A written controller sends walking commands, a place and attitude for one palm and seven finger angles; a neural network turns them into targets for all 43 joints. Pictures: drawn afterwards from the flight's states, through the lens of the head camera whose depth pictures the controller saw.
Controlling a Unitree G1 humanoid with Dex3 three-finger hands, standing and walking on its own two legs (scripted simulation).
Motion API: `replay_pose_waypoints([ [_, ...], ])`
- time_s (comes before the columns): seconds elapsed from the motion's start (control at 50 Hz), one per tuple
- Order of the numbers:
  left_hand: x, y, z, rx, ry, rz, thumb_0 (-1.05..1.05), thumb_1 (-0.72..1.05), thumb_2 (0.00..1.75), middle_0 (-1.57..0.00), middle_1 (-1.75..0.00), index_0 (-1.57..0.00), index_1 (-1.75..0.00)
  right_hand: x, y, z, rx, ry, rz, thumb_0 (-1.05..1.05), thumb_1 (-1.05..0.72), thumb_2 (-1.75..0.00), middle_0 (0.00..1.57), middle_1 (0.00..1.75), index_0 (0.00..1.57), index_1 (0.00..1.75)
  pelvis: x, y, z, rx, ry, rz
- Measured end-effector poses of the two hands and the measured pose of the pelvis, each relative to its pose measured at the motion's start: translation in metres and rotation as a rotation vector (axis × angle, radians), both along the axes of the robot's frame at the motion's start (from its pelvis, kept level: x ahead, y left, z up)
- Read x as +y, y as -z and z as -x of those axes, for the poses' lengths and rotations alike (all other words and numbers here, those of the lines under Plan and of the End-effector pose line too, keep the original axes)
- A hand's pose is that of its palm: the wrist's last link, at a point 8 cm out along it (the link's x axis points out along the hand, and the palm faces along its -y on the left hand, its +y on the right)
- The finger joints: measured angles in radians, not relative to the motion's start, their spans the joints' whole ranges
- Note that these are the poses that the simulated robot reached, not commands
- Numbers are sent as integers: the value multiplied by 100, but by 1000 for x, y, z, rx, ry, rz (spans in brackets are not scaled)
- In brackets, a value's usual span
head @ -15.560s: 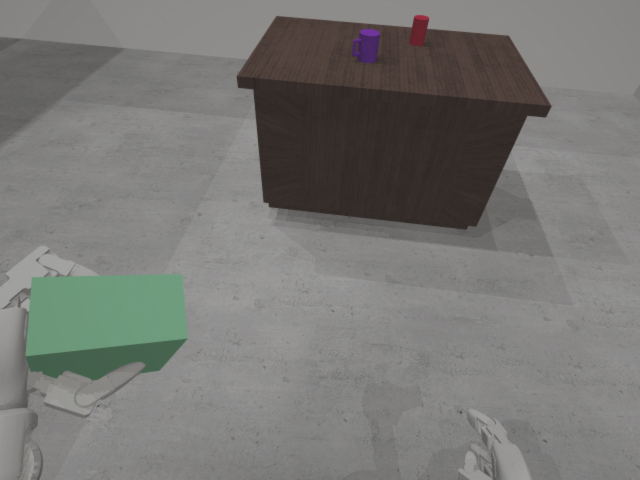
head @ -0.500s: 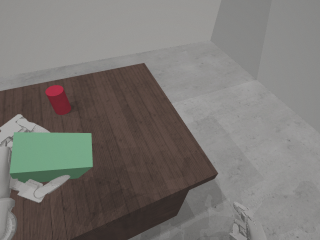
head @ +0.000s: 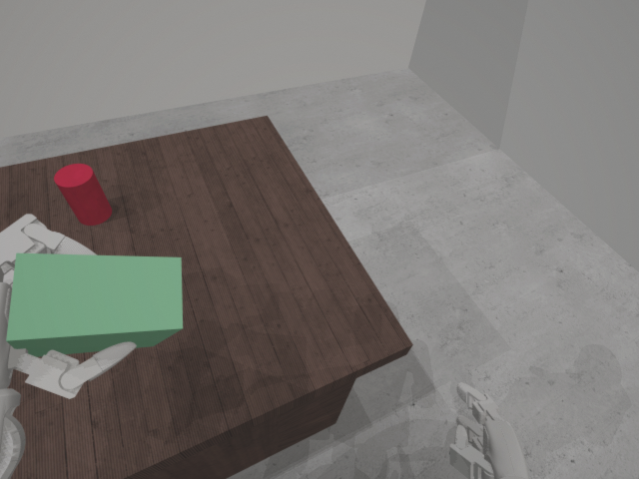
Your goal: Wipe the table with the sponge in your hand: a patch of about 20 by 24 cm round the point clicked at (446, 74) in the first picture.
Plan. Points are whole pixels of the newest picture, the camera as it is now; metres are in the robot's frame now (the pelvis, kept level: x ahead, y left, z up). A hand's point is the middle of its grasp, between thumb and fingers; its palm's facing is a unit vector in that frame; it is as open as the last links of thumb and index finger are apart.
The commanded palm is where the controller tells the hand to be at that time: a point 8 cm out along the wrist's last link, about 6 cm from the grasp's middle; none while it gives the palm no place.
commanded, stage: shuffle to correct the standing spot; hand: left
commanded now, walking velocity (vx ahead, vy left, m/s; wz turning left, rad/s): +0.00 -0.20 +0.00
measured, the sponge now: (121, 308) +0.23 +0.21 +0.14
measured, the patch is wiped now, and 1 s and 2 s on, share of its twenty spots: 0.00 0.00 0.00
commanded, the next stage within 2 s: none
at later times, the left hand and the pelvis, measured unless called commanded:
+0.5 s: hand (113, 308) +0.23 +0.21 +0.16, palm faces +0.31 -0.85 -0.42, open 10.3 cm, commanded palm +0.17 +0.25 +0.18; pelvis +0.01 -0.03 +0.00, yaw +1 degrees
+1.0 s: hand (100, 315) +0.22 +0.22 +0.15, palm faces +0.31 -0.86 -0.41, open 10.3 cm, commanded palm +0.16 +0.26 +0.18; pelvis +0.00 -0.02 -0.01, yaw +1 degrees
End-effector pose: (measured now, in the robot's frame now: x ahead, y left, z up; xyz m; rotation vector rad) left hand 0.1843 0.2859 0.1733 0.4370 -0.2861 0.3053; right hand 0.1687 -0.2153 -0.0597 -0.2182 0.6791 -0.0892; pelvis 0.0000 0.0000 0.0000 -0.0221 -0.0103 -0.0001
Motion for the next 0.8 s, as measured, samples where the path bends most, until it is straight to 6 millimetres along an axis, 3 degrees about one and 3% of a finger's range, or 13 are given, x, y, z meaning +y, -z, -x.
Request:
replay_pose_waypoints([
  [0.18, -17, 3, -6, 49, 8, -5, -1, -51, 102, -70, -136, -71, -135, -21, 4, -9, 5, 12, -2, 1, -90, -90, 21, 30, 21, 30, -17, 2, -6, 8, 5, 5],
  [0.44, -34, -1, -6, 55, 23, -21, -1, -51, 102, -70, -136, -71, -135, -52, 10, 1, 54, 64, 36, 1, -90, -90, 20, 30, 21, 30, -31, 4, -10, 12, -14, 3],
  [0.8, -25, 7, 0, 61, 13, 5, -1, -51, 102, -70, -136, -71, -135, -36, 11, 5, 66, 43, 28, 1, -90, -90, 20, 30, 21, 30, -26, 5, -4, 11, -15, 9],
])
